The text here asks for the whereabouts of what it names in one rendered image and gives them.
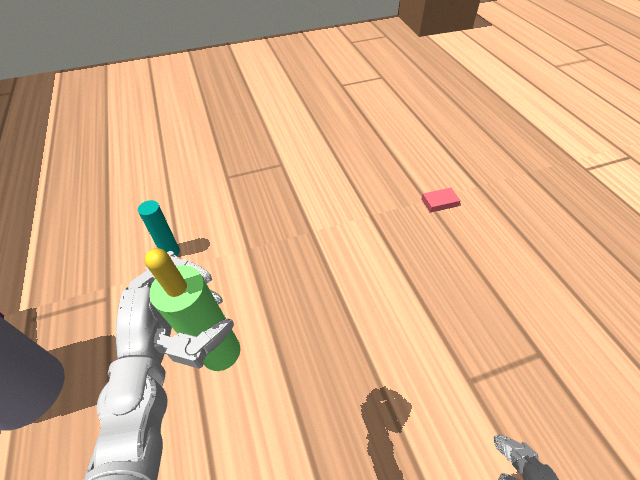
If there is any left robot arm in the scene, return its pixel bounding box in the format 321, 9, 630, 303
84, 355, 167, 480

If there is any left robot hand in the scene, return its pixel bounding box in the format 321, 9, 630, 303
116, 251, 234, 369

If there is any right robot hand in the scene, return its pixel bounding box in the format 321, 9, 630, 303
494, 435, 559, 480

